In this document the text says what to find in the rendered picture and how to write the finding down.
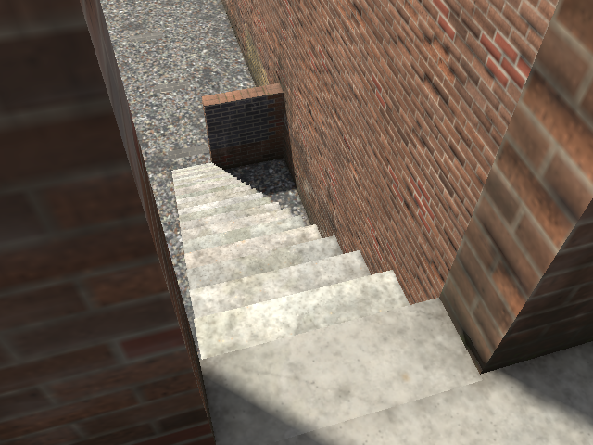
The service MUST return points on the stairs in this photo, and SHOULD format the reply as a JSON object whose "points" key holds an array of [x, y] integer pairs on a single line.
{"points": [[257, 274]]}

